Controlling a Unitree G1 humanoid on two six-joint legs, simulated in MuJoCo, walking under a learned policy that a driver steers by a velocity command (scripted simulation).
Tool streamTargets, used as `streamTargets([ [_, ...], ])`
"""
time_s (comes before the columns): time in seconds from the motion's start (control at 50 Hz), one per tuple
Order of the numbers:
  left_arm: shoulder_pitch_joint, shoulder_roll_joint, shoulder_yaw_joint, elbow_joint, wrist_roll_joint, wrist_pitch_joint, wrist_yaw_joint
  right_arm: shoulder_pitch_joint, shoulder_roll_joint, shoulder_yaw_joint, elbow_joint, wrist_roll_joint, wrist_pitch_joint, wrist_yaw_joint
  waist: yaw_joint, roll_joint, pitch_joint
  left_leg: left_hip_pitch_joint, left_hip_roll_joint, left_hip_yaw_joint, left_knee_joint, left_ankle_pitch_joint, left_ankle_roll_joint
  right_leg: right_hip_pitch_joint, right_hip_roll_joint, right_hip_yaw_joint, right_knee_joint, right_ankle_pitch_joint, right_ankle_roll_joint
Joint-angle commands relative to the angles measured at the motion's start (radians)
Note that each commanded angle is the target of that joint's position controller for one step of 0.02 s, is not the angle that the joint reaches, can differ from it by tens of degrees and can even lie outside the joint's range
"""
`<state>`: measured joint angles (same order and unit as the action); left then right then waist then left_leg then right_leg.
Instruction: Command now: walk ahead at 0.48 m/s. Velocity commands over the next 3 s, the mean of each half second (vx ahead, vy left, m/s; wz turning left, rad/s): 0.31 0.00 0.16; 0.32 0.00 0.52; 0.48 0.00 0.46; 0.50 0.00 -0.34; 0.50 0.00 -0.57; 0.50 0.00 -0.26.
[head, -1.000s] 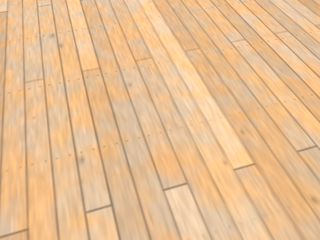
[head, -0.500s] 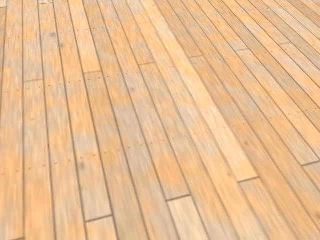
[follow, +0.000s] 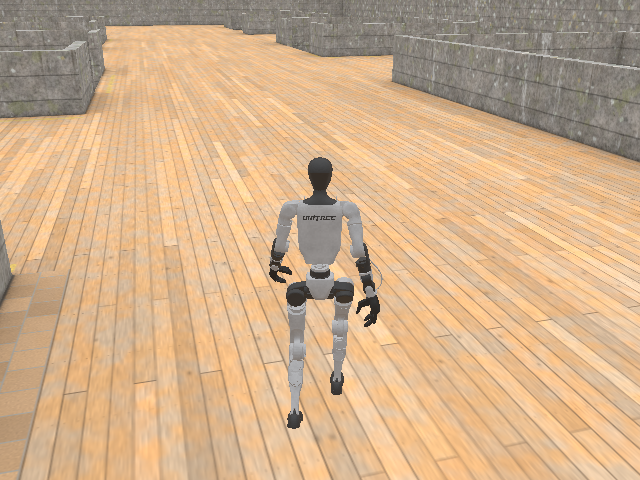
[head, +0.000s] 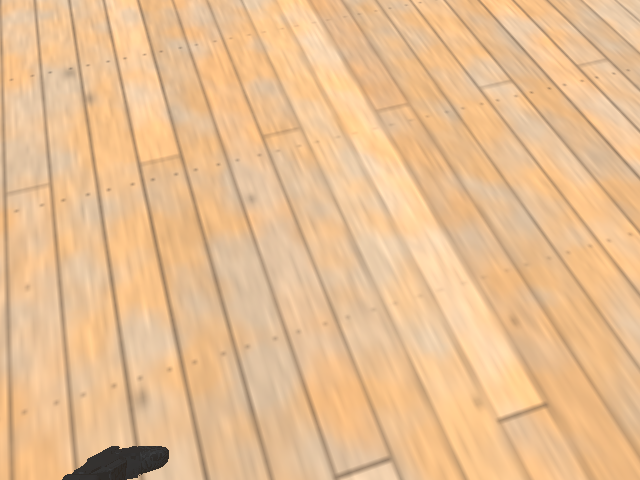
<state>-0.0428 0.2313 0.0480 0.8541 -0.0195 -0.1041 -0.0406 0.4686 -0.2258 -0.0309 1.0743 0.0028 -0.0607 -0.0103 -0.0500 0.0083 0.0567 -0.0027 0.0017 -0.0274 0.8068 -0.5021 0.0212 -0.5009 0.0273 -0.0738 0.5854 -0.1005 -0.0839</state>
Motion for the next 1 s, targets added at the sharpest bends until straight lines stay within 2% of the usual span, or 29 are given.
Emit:
streamTargets([
  [0.02,0.332,0.157,0.042,0.070,0.001,0.003,0.010,-0.046,-0.121,-0.019,-0.114,0.050,-0.070,0.015,0.158,-0.158,-0.220,-0.723,0.014,-0.098,0.600,0.019,0.038,0.761,-0.364,0.675,-0.322,-0.276,-0.224],
  [0.04,0.240,0.129,0.032,0.050,0.005,-0.006,0.007,-0.106,-0.133,-0.022,-0.129,0.049,-0.079,0.007,0.120,-0.048,-0.143,-0.679,0.071,-0.079,0.549,0.119,0.045,0.589,-0.332,0.543,-0.352,-0.147,-0.195],
  [0.06,0.192,0.102,0.024,0.046,0.017,-0.013,0.002,-0.130,-0.131,-0.033,-0.132,0.035,-0.075,-0.002,0.084,-0.013,-0.095,-0.628,0.106,-0.063,0.488,0.177,0.042,0.454,-0.297,0.444,-0.375,-0.040,-0.175],
  [0.1,0.177,0.071,0.012,0.062,0.027,-0.019,-0.004,-0.081,-0.085,-0.035,-0.127,0.024,-0.047,-0.006,0.027,-0.051,-0.083,-0.524,0.145,-0.067,0.419,0.211,0.038,0.327,-0.251,0.338,-0.430,0.007,-0.167],
  [0.14,0.208,0.095,0.015,0.085,0.019,-0.022,0.003,-0.100,-0.069,-0.036,-0.143,0.019,-0.027,-0.009,0.014,-0.060,-0.039,-0.535,0.163,-0.048,0.340,0.221,0.020,0.257,-0.239,0.277,-0.475,0.022,-0.179],
  [0.18,0.231,0.134,0.019,0.098,0.026,-0.021,0.020,-0.187,-0.088,-0.041,-0.181,0.006,-0.021,-0.016,0.018,-0.046,0.004,-0.584,0.161,-0.027,0.228,0.294,-0.016,0.233,-0.235,0.219,-0.478,0.234,-0.183],
  [0.22,0.243,0.145,0.018,0.104,0.033,-0.012,0.034,-0.238,-0.073,-0.035,-0.199,-0.002,-0.023,-0.011,0.024,-0.050,-0.006,-0.560,0.140,0.001,0.056,0.419,-0.030,0.240,-0.193,0.114,-0.441,0.432,-0.150],
  [0.28,0.298,0.163,0.016,0.125,0.033,-0.003,0.047,-0.337,-0.053,-0.021,-0.217,0.004,-0.024,0.005,0.073,-0.056,-0.045,-0.463,0.083,0.045,-0.134,0.612,-0.023,0.274,-0.169,0.030,-0.414,0.465,-0.112],
  [0.36,0.289,0.186,0.023,0.138,0.015,0.026,0.064,-0.403,-0.110,-0.033,-0.272,0.004,-0.013,0.027,0.071,-0.081,-0.060,-0.495,0.060,0.020,-0.213,0.525,0.014,0.436,-0.236,0.029,-0.305,0.470,-0.083],
  [0.4,0.262,0.197,0.031,0.128,0.002,0.048,0.079,-0.351,-0.144,-0.048,-0.281,-0.004,-0.014,0.041,0.030,-0.081,-0.084,-0.444,0.033,0.043,-0.262,0.449,0.044,0.475,-0.247,0.027,-0.170,0.515,-0.053],
  [0.42,0.259,0.189,0.031,0.118,0.002,0.059,0.086,-0.262,-0.174,-0.066,-0.259,-0.006,-0.017,0.044,-0.007,-0.052,-0.125,-0.340,0.000,0.059,-0.328,0.497,0.067,0.466,-0.207,0.006,-0.027,0.514,-0.023],
  [0.44,0.308,0.178,0.026,0.098,0.025,0.064,0.090,-0.182,-0.256,-0.093,-0.253,-0.011,-0.016,0.037,-0.016,0.078,-0.206,-0.159,0.090,-0.080,-0.343,0.887,0.115,0.361,-0.126,-0.044,0.222,0.316,0.038],
  [0.46,0.407,0.080,-0.004,0.083,0.058,0.056,0.079,-0.179,-0.322,-0.098,-0.277,-0.020,-0.003,0.027,0.058,0.303,-0.296,0.138,0.323,-0.421,-0.310,1.254,0.296,0.011,0.052,-0.045,0.575,-0.467,0.114],
  [0.48,0.418,0.104,-0.007,0.084,0.039,0.046,0.063,-0.150,-0.257,-0.079,-0.291,-0.021,-0.001,0.029,0.029,0.248,-0.442,0.199,0.382,-0.586,-0.379,1.055,0.377,-0.075,0.066,0.136,0.745,-0.611,0.107],
  [0.5,0.345,0.156,0.008,0.065,0.009,0.047,0.059,-0.211,-0.218,-0.073,-0.319,-0.017,0.000,0.029,0.020,0.149,-0.366,0.116,0.329,-0.519,-0.414,0.879,0.341,-0.137,0.023,0.170,0.783,-0.539,0.095],
  [0.52,0.289,0.159,0.011,0.054,0.000,0.057,0.067,-0.277,-0.197,-0.069,-0.337,-0.006,0.005,0.022,0.033,0.058,-0.275,0.009,0.282,-0.434,-0.443,0.725,0.287,-0.158,-0.016,0.163,0.742,-0.450,0.096],
  [0.54,0.260,0.169,0.019,0.051,0.011,0.066,0.077,-0.304,-0.181,-0.064,-0.346,0.002,0.011,0.017,0.044,-0.002,-0.228,-0.097,0.248,-0.395,-0.484,0.526,0.252,-0.142,-0.054,0.164,0.657,-0.383,0.094],
  [0.56,0.244,0.181,0.026,0.038,0.017,0.074,0.083,-0.317,-0.177,-0.063,-0.351,0.002,0.014,0.013,0.063,0.025,-0.205,-0.182,0.216,-0.388,-0.527,0.328,0.233,-0.089,-0.074,0.169,0.563,-0.335,0.088],
  [0.6,0.228,0.159,0.025,0.026,0.022,0.075,0.081,-0.324,-0.185,-0.069,-0.365,-0.007,0.018,0.006,0.072,0.107,-0.174,-0.258,0.160,-0.379,-0.595,0.100,0.218,-0.029,-0.052,0.140,0.404,-0.286,0.087],
  [0.68,0.176,0.143,0.023,0.010,0.024,0.051,0.074,-0.290,-0.217,-0.086,-0.376,0.006,0.012,-0.016,0.053,0.121,-0.164,-0.271,0.148,-0.393,-0.618,0.035,0.217,0.019,-0.027,0.141,0.183,-0.225,0.107],
  [0.78,0.122,0.149,0.025,-0.019,0.010,0.018,0.058,-0.264,-0.223,-0.094,-0.391,0.011,0.026,-0.023,0.035,0.130,-0.143,-0.286,0.137,-0.435,-0.611,-0.013,0.203,0.077,-0.010,0.140,0.043,-0.172,0.106],
  [0.82,0.136,0.151,0.027,-0.023,0.003,0.004,0.053,-0.265,-0.218,-0.093,-0.399,0.012,0.035,-0.020,0.048,0.133,-0.135,-0.314,0.126,-0.449,-0.592,-0.035,0.194,0.145,-0.004,0.133,-0.023,-0.171,0.094],
  [0.86,0.215,0.156,0.035,-0.004,-0.001,-0.007,0.054,-0.294,-0.197,-0.085,-0.415,0.016,0.045,-0.019,0.102,0.117,-0.126,-0.404,0.082,-0.437,-0.539,-0.076,0.158,0.309,-0.014,0.116,-0.151,-0.113,0.075],
  [0.88,0.295,0.184,0.047,0.017,0.000,-0.008,0.059,-0.314,-0.165,-0.075,-0.429,0.017,0.047,-0.016,0.140,0.087,-0.128,-0.514,0.040,-0.400,-0.453,-0.093,0.116,0.444,-0.075,0.147,-0.206,-0.131,0.053],
  [0.9,0.411,0.242,0.061,0.037,0.013,-0.004,0.069,-0.309,-0.082,-0.054,-0.438,0.019,0.046,-0.013,0.162,-0.056,-0.176,-0.647,-0.051,-0.258,-0.165,-0.101,0.052,0.591,-0.272,0.338,-0.280,-0.294,0.000],
  [0.92,0.404,0.314,0.073,0.030,0.041,0.004,0.065,-0.293,-0.068,-0.049,-0.477,0.028,0.030,-0.008,0.124,-0.223,-0.120,-0.859,-0.131,-0.138,0.030,-0.062,0.045,0.609,-0.426,0.652,-0.392,-0.542,-0.089],
  [0.94,0.334,0.294,0.075,0.009,0.042,0.001,0.063,-0.307,-0.147,-0.061,-0.492,0.023,0.016,-0.003,0.097,-0.227,-0.042,-0.946,-0.029,-0.136,0.163,0.011,0.038,0.543,-0.466,0.700,-0.411,-0.638,-0.126],
  [0.96,0.290,0.225,0.059,-0.015,0.022,-0.001,0.068,-0.293,-0.186,-0.072,-0.475,0.016,0.014,0.002,0.094,-0.184,-0.017,-0.959,-0.003,-0.133,0.209,0.090,0.024,0.532,-0.413,0.608,-0.416,-0.594,-0.100],
  [1.0,0.265,0.186,0.045,-0.026,0.017,0.004,0.070,-0.266,-0.172,-0.076,-0.451,0.007,0.016,0.009,0.082,-0.145,-0.016,-0.918,0.028,-0.105,0.257,0.207,-0.005,0.511,-0.331,0.429,-0.423,-0.400,-0.043],
])
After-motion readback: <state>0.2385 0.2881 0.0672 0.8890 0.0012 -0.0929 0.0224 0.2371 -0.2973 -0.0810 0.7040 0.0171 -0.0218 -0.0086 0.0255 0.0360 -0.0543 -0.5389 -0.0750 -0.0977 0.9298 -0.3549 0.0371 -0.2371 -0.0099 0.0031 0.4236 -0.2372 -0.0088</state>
